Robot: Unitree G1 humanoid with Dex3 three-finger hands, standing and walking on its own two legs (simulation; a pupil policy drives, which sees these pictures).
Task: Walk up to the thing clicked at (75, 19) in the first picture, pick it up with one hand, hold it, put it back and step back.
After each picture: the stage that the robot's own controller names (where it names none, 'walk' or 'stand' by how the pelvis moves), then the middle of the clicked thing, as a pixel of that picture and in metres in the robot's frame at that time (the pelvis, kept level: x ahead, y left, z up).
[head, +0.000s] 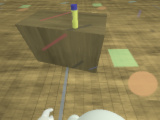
stand; (74, 17) +1.05 +0.25 +0.14
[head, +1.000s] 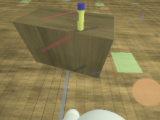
walk; (80, 17) +0.94 +0.17 +0.16
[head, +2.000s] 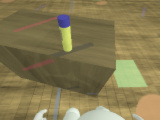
stand; (65, 35) +0.54 +0.22 +0.15
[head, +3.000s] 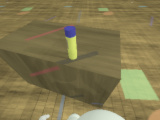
stand; (71, 44) +0.50 +0.20 +0.15
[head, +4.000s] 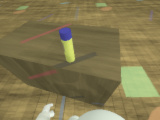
stand; (68, 47) +0.47 +0.19 +0.14
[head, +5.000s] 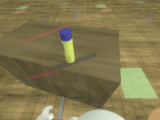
stand; (68, 47) +0.47 +0.19 +0.14
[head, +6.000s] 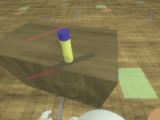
stand; (66, 47) +0.47 +0.21 +0.14
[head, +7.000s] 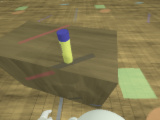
stand; (65, 48) +0.47 +0.21 +0.14
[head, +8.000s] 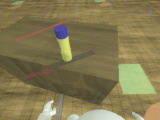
rise first; (64, 45) +0.47 +0.21 +0.14
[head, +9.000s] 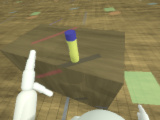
rise first; (72, 47) +0.48 +0.20 +0.14
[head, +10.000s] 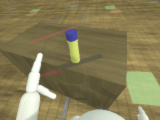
go down; (73, 48) +0.47 +0.19 +0.15
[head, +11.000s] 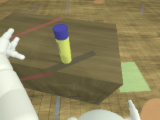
go down; (64, 47) +0.44 +0.18 +0.16
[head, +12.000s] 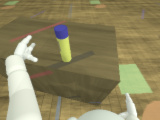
close in; (64, 46) +0.47 +0.18 +0.16
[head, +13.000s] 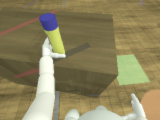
close; (55, 39) +0.47 +0.20 +0.18
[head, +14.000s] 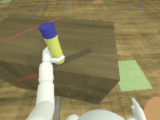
lift; (54, 46) +0.43 +0.22 +0.18
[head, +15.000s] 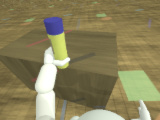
lift; (58, 46) +0.32 +0.18 +0.30
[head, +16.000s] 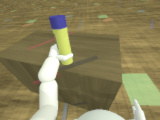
hold; (62, 42) +0.36 +0.18 +0.30
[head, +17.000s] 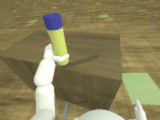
hold; (58, 43) +0.34 +0.19 +0.31
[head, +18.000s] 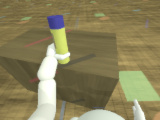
crouch; (60, 42) +0.38 +0.20 +0.28
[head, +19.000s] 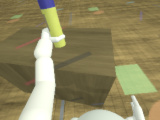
crouch; (53, 24) +0.47 +0.20 +0.34
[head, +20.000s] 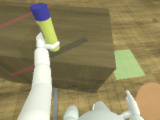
lower; (48, 31) +0.51 +0.22 +0.19
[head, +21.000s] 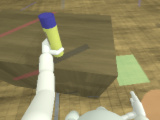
lower; (53, 38) +0.48 +0.21 +0.19
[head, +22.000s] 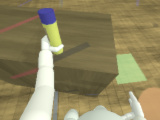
lower; (53, 34) +0.50 +0.21 +0.19
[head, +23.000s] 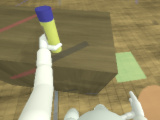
lower; (51, 33) +0.51 +0.21 +0.19
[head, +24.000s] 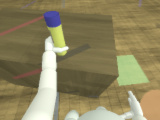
open; (57, 37) +0.49 +0.19 +0.18
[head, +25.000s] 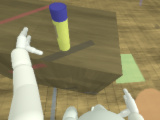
sink last; (62, 31) +0.50 +0.17 +0.19
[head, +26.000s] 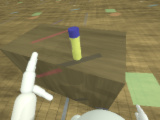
sink last; (75, 45) +0.50 +0.18 +0.16
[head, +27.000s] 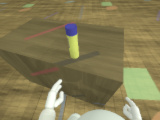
stand; (73, 43) +0.50 +0.18 +0.15
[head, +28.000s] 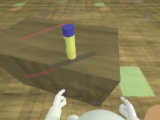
stand; (70, 44) +0.50 +0.19 +0.15
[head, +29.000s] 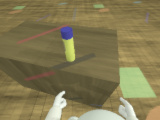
stand; (68, 46) +0.48 +0.19 +0.14
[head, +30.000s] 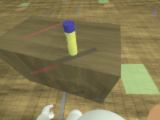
walk; (71, 40) +0.53 +0.18 +0.15
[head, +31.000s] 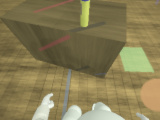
walk; (84, 10) +0.80 +0.12 +0.16
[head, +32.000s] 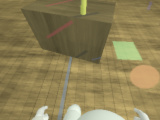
walk; (83, 2) +1.17 +0.20 +0.16
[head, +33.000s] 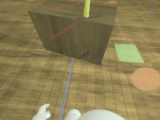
stand; (86, 5) +1.21 +0.13 +0.16
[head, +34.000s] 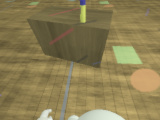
stand; (82, 11) +1.19 +0.16 +0.14
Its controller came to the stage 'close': yes
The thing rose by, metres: 0.21
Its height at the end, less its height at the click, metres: +0.00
